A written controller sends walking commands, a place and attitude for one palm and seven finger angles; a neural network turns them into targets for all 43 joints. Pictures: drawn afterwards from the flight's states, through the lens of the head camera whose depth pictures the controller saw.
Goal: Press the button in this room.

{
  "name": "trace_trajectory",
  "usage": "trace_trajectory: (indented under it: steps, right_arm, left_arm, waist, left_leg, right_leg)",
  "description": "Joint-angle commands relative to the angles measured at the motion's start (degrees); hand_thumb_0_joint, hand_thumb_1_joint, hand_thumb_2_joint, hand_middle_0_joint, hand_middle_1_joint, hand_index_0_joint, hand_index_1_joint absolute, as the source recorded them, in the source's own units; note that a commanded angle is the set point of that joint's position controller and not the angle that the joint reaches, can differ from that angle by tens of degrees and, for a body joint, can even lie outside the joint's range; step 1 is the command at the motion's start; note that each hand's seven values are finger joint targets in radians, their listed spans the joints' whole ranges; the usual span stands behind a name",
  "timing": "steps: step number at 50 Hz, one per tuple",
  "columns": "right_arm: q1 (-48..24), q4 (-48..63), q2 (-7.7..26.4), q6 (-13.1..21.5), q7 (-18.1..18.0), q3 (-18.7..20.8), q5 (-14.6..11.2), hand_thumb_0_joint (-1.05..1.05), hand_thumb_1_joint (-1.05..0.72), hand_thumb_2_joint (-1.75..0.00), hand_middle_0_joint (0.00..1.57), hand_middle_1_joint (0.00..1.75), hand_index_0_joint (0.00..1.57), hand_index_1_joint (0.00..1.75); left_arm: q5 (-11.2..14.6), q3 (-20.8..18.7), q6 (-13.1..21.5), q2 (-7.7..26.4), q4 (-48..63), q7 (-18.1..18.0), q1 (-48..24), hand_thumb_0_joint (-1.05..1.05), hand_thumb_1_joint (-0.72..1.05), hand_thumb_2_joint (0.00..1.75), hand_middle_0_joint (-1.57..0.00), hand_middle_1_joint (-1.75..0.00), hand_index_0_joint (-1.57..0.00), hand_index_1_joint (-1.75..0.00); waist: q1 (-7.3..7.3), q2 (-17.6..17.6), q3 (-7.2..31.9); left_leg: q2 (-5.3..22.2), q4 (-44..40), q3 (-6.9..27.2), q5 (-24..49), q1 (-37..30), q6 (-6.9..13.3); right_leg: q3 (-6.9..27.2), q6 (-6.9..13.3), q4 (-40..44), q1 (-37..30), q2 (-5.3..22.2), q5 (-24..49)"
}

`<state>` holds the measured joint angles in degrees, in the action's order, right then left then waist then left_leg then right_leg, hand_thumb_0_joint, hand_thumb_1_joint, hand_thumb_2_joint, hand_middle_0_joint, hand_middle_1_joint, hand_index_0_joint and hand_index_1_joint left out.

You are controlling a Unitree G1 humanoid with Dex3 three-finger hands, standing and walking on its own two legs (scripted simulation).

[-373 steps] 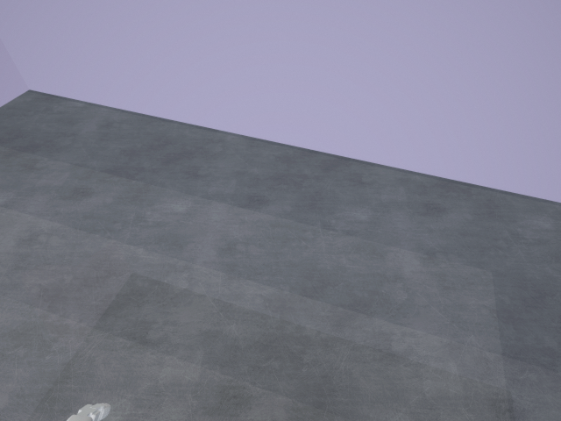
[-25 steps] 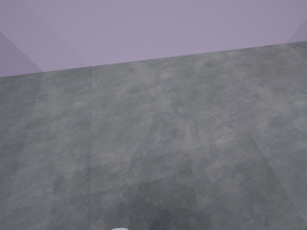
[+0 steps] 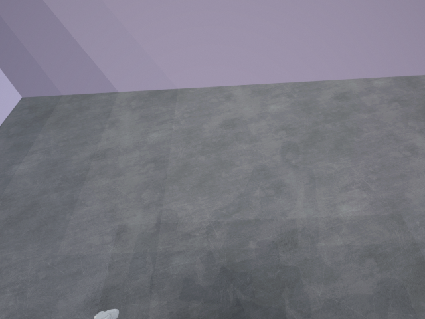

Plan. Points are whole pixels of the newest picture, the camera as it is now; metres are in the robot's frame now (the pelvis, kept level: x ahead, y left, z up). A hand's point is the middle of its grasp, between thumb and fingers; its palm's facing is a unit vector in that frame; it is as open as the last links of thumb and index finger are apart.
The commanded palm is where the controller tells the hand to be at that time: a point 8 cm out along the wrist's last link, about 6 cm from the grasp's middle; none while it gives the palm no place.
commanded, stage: turn or walk to find it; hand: left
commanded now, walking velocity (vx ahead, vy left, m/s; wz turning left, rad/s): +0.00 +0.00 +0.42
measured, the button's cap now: out of the picture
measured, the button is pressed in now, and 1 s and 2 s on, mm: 0 0 0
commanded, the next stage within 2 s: none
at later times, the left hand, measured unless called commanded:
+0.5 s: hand out of the picture -0.06 +0.24 -0.18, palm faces +0.27 -0.93 -0.24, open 7.4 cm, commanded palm none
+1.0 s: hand out of the picture -0.04 +0.20 -0.13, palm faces +0.41 -0.87 -0.27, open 7.4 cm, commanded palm none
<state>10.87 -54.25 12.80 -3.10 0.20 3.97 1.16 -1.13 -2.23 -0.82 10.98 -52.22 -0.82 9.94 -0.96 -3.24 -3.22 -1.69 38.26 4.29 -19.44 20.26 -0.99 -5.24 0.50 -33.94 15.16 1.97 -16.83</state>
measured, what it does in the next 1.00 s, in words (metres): steps on the spot, turning left: left foot, then right foot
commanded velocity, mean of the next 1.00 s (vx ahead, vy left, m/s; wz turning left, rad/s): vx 0.00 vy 0.00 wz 0.42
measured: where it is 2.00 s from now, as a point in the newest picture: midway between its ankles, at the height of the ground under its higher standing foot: outside the picture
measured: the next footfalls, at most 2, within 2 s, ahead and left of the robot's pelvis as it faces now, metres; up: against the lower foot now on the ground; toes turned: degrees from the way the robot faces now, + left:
left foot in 0.44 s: -0.03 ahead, +0.14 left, +0.00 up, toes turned +17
right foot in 0.86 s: +0.03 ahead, -0.09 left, +0.00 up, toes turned +17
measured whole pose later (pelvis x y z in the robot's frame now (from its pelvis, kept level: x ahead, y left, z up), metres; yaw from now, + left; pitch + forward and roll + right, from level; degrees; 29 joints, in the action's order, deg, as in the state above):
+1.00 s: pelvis -0.05 -0.02 +0.01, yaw +25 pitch -1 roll +1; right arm 13.3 -56.4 14.0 -4.6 0.7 5.1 1.5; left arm -1.2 -1.4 -0.6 9.6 -51.7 -1.1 10.3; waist -1.6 -3.0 -3.0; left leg -1.7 61.9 2.7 -23.9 27.1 -1.6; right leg -7.3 1.4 -30.7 12.8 3.3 -16.6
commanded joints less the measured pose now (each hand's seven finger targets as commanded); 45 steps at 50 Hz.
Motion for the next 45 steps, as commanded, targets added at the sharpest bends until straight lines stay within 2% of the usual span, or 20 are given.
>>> trace_trajectory:
  steps: [1, 3, 4, 10, 15, 17, 19, 20, 21, 22, 23, 24, 26, 28, 35, 40, 42, 43, 44, 45]
  right_arm:
    - [-2.4, 4.52, 6.85, -0.05, 0.47, 2.44, 0.12, 0.0, -0.9, -0.9, 0.2, 0.3, 0.2, 0.3]
    - [1.76, 2.34, 5.43, -0.29, 0.99, 2.05, 0.36, 0.0, -0.9, -0.9, 0.2, 0.3, 0.2, 0.3]
    - [2.17, 1.83, 5.28, -0.31, 1.04, 1.88, 0.3, 0.0, -0.9, -0.9, 0.2, 0.3, 0.2, 0.3]
    - [-1.97, 2.02, 4.48, -0.2, 0.83, 1.01, -0.02, 0.0, -0.9, -0.9, 0.2, 0.3, 0.2, 0.3]
    - [-4.15, 2.29, 3.62, 0.68, 0.55, 0.02, -0.71, 0.0, -0.9, -0.9, 0.2, 0.3, 0.2, 0.3]
    - [-2.36, 2.06, 3.59, 1.04, 0.33, -0.1, -0.93, 0.0, -0.9, -0.9, 0.2, 0.3, 0.2, 0.3]
    - [0.96, 1.12, 4.02, 1.49, 0.23, -0.09, -0.69, 0.0, -0.9, -0.9, 0.2, 0.3, 0.2, 0.3]
    - [2.73, 0.74, 5.93, 2.03, 0.31, 0.26, -0.59, 0.0, -0.9, -0.9, 0.2, 0.3, 0.2, 0.3]
    - [3.53, 1.2, 11.18, 2.47, 0.14, 1.44, -0.04, 0.0, -0.9, -0.9, 0.2, 0.3, 0.2, 0.3]
    - [6.2, 1.08, 14.48, 2.09, -0.03, 2.0, -0.13, 0.0, -0.9, -0.9, 0.2, 0.3, 0.2, 0.3]
    - [6.91, -0.18, 13.4, 2.29, -0.75, 1.93, 0.06, 0.0, -0.9, -0.9, 0.2, 0.3, 0.2, 0.3]
    - [4.37, 0.16, 12.5, 2.22, -1.27, 1.67, 0.11, 0.0, -0.9, -0.9, 0.2, 0.3, 0.2, 0.3]
    - [-0.81, 1.66, 10.04, 2.5, -1.43, 0.68, 0.07, 0.0, -0.9, -0.9, 0.2, 0.3, 0.2, 0.3]
    - [-1.28, 2.07, 9.95, 2.85, -1.4, 0.69, -0.12, 0.0, -0.9, -0.9, 0.2, 0.3, 0.2, 0.3]
    - [2.26, 1.77, 10.26, 2.34, -1.1, 1.65, 0.22, 0.0, -0.9, -0.9, 0.2, 0.3, 0.2, 0.3]
    - [0.33, 2.9, 10.28, 1.86, -0.82, 2.1, 0.3, 0.0, -0.9, -0.9, 0.2, 0.3, 0.2, 0.3]
    - [-0.24, 3.4, 8.39, 1.89, -0.43, 2.12, -0.42, 0.0, -0.9, -0.9, 0.2, 0.3, 0.2, 0.3]
    - [1.05, 4.45, 4.53, 1.99, -0.06, 1.44, -0.83, 0.0, -0.9, -0.9, 0.2, 0.3, 0.2, 0.3]
    - [-0.39, 5.77, 4.33, 1.63, -0.06, 1.5, -0.41, 0.0, -0.9, -0.9, 0.2, 0.3, 0.2, 0.3]
    - [-0.82, 4.99, 6.13, 0.56, -0.2, 2.04, 0.14, 0.0, -0.9, -0.9, 0.2, 0.3, 0.2, 0.3]
  left_arm:
    - [-0.1, -3.23, 0.97, 12.16, 3.89, -1.16, 1.84, 0.0, 0.9, 0.9, -0.2, -0.3, -0.2, -0.3]
    - [-0.14, -2.32, 1.27, 9.46, 4.8, -1.13, -2.18, 0.0, 0.9, 0.9, -0.2, -0.3, -0.2, -0.3]
    - [-0.1, -2.13, 1.5, 8.92, 4.57, -1.12, -1.11, 0.0, 0.9, 0.9, -0.2, -0.3, -0.2, -0.3]
    - [-0.45, -2.54, 1.52, 10.68, 1.51, -1.19, 5.8, 0.0, 0.9, 0.9, -0.2, -0.3, -0.2, -0.3]
    - [-0.74, -3.18, 1.09, 12.68, -0.38, -1.0, 8.2, 0.0, 0.9, 0.9, -0.2, -0.3, -0.2, -0.3]
    - [-0.7, -3.44, 0.84, 12.92, -0.86, -1.01, 6.85, 0.0, 0.9, 0.9, -0.2, -0.3, -0.2, -0.3]
    - [-0.27, -3.5, 0.46, 12.87, -0.87, -0.89, 5.45, 0.0, 0.9, 0.9, -0.2, -0.3, -0.2, -0.3]
    - [0.27, -3.3, 0.08, 11.76, -0.71, -0.7, 5.38, 0.0, 0.9, 0.9, -0.2, -0.3, -0.2, -0.3]
    - [0.7, -2.88, -0.39, 8.73, 0.79, -0.36, 6.3, 0.0, 0.9, 0.9, -0.2, -0.3, -0.2, -0.3]
    - [0.15, -1.66, -0.62, 6.47, 2.91, -0.2, 2.43, 0.0, 0.9, 0.9, -0.2, -0.3, -0.2, -0.3]
    - [-0.1, -1.76, -1.4, 7.09, 3.05, -0.67, -0.83, 0.0, 0.9, 0.9, -0.2, -0.3, -0.2, -0.3]
    - [0.15, -2.13, -1.6, 7.3, 2.54, -0.51, -1.84, 0.0, 0.9, 0.9, -0.2, -0.3, -0.2, -0.3]
    - [0.26, -2.34, -1.35, 7.55, 0.69, 0.06, 0.34, 0.0, 0.9, 0.9, -0.2, -0.3, -0.2, -0.3]
    - [0.25, -2.14, -1.25, 7.32, -0.18, 0.24, 2.15, 0.0, 0.9, 0.9, -0.2, -0.3, -0.2, -0.3]
    - [0.51, -1.73, -0.99, 6.22, 2.53, -0.15, -1.94, 0.0, 0.9, 0.9, -0.2, -0.3, -0.2, -0.3]
    - [0.84, -1.69, -0.13, 6.05, 2.43, -0.39, 2.04, 0.0, 0.9, 0.9, -0.2, -0.3, -0.2, -0.3]
    - [0.5, -2.24, 0.81, 8.51, 1.47, -0.74, 6.22, 0.0, 0.9, 0.9, -0.2, -0.3, -0.2, -0.3]
    - [-0.38, -3.11, 1.47, 13.17, 1.41, -1.24, 7.7, 0.0, 0.9, 0.9, -0.2, -0.3, -0.2, -0.3]
    - [-0.42, -3.22, 1.22, 15.8, 2.21, -1.14, 7.19, 0.0, 0.9, 0.9, -0.2, -0.3, -0.2, -0.3]
    - [0.06, -3.45, 1.41, 14.19, 2.83, -1.31, 5.5, 0.0, 0.9, 0.9, -0.2, -0.3, -0.2, -0.3]
  waist:
    - [1.77, 13.47, -1.78]
    - [-1.02, 10.39, -1.46]
    - [-0.54, 11.2, -0.53]
    - [2.84, 11.35, 2.03]
    - [4.46, 14.45, 4.96]
    - [3.42, 14.47, 5.54]
    - [1.2, 12.96, 6.36]
    - [-0.02, 7.58, 7.27]
    - [-0.42, -6.79, 7.37]
    - [-2.06, -12.61, 5.43]
    - [-3.18, -11.81, 4.95]
    - [-2.08, -11.6, 2.56]
    - [0.51, -7.34, 1.05]
    - [0.97, -5.02, 2.83]
    - [-1.28, -4.58, 4.25]
    - [0.76, -5.66, 6.33]
    - [2.86, -0.53, 7.66]
    - [3.19, 13.68, 8.51]
    - [3.75, 18.46, 5.76]
    - [3.51, 20.24, 4.59]
  left_leg:
    - [1.57, 29.29, 1.66, -7.59, 11.33, 0.06]
    - [2.58, 31.66, -0.36, -1.64, 10.78, -1.12]
    - [2.64, 31.61, -1.2, -0.6, 10.59, -1.68]
    - [3.5, 20.07, -4.19, -4.83, 9.31, -3.13]
    - [3.11, 7.38, -7.52, -8.12, 4.04, -2.37]
    - [3.21, 1.52, -8.53, -6.7, 0.15, -1.81]
    - [2.93, -8.87, -9.72, 2.09, -6.78, -1.17]
    - [4.85, -15.93, -7.45, 9.06, -13.6, -0.13]
    - [16.62, -19.04, 8.47, 19.68, -20.17, 4.93]
    - [24.62, -20.65, 14.78, 32.32, -18.2, 9.95]
    - [23.65, -21.4, 14.75, 29.4, -14.11, 11.17]
    - [21.46, -21.13, 13.42, 27.2, -12.38, 11.24]
    - [17.05, -20.11, 7.87, 28.97, -10.94, 10.01]
    - [15.47, -19.61, 5.77, 30.89, -12.56, 9.75]
    - [15.37, -18.06, 10.13, 31.53, -14.86, 11.02]
    - [12.95, -14.41, 12.57, 31.55, -10.0, 9.44]
    - [8.85, -8.78, 10.11, 20.63, -1.95, 5.12]
    - [1.8, 1.72, 2.09, 3.47, 9.22, 1.07]
    - [-1.68, 13.21, -0.94, -14.0, 12.07, -0.49]
    - [0.49, 21.51, 2.17, -13.7, 11.24, -0.24]
  right_leg:
    - [19.91, 7.83, 22.21, 2.25, 20.97, -3.35]
    - [9.9, 5.33, 19.23, 0.89, 16.06, 3.43]
    - [7.89, 5.07, 18.45, -0.6, 15.26, 6.76]
    - [5.71, 7.07, 15.9, -9.16, 17.36, 17.57]
    - [4.22, 8.15, 11.9, -12.49, 18.73, 27.98]
    - [3.18, 7.53, 9.92, -11.05, 19.52, 27.5]
    - [-0.23, 4.18, 5.75, -7.51, 17.9, 23.6]
    - [-2.6, 1.22, 0.11, -2.45, 16.02, 18.66]
    - [-5.93, -3.05, -9.95, 10.45, 9.18, 0.85]
    - [-3.78, -4.4, -19.52, 15.77, 5.52, -18.57]
    - [1.25, -4.31, -24.93, 15.4, 5.36, -18.22]
    - [2.93, -4.32, -28.13, 16.99, 5.42, -15.18]
    - [3.42, -4.63, -29.55, 15.8, 5.13, -8.86]
    - [3.2, -5.22, -28.56, 14.59, 4.54, -7.0]
    - [3.37, -5.45, -17.16, 11.76, 2.33, -9.55]
    - [2.03, -4.42, -0.65, 1.12, -0.29, -3.72]
    - [4.12, -3.63, 13.12, -11.18, 2.98, 7.16]
    - [17.13, 0.55, 16.63, -18.74, 16.34, 11.11]
    - [22.6, 6.52, 17.59, -12.52, 25.48, 16.24]
    - [22.54, 8.11, 19.25, -6.0, 24.57, 12.19]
